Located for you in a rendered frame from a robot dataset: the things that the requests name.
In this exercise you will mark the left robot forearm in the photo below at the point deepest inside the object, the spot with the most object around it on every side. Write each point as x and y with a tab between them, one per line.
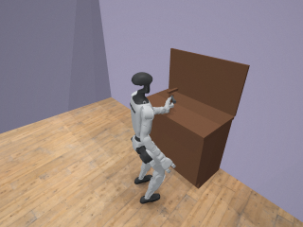
161	110

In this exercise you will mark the right robot forearm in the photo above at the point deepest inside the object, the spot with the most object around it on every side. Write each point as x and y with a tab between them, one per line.
149	145

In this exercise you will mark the right robot shin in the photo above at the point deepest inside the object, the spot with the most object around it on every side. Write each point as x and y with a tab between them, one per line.
154	184

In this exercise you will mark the robot right hand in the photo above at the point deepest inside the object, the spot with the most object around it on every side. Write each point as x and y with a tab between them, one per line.
167	163

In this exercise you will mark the tap lever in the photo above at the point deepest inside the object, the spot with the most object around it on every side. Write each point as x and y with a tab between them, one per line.
173	100

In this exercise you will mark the robot right upper arm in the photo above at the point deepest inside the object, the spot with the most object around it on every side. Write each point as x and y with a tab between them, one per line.
147	116

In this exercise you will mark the counter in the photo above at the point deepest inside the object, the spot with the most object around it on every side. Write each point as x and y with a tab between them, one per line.
194	133

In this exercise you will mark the robot head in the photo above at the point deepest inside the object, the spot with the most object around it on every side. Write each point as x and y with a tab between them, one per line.
145	80

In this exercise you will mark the robot left hand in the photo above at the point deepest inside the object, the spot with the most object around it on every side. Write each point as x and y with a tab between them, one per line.
168	103

